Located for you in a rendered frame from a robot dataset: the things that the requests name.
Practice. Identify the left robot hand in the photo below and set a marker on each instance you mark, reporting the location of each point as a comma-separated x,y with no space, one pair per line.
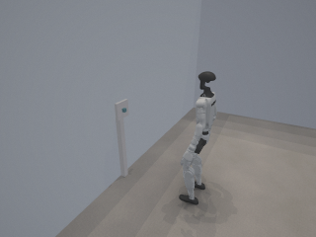
189,156

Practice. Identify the left robot forearm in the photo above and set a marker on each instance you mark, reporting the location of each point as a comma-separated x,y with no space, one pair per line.
196,138

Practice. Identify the left robot upper arm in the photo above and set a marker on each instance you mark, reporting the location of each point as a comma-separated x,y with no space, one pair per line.
201,105

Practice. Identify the right robot upper arm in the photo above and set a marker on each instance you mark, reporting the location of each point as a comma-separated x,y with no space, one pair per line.
215,108

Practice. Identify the panel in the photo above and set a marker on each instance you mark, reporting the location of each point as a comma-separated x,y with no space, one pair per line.
121,134

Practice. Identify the left robot shin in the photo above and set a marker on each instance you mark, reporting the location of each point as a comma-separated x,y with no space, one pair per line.
189,180

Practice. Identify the robot left foot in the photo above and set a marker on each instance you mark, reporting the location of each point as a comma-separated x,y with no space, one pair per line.
186,198

